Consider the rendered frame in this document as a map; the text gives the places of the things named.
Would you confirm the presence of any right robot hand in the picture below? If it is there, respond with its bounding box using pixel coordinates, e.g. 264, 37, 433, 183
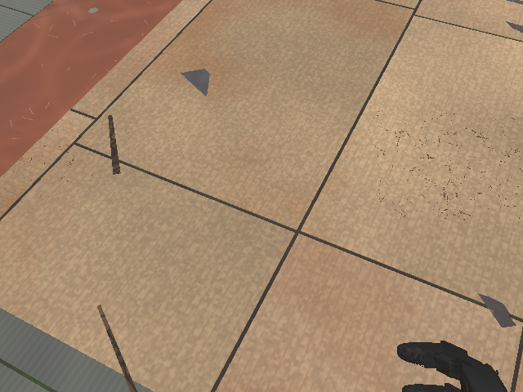
397, 341, 507, 392

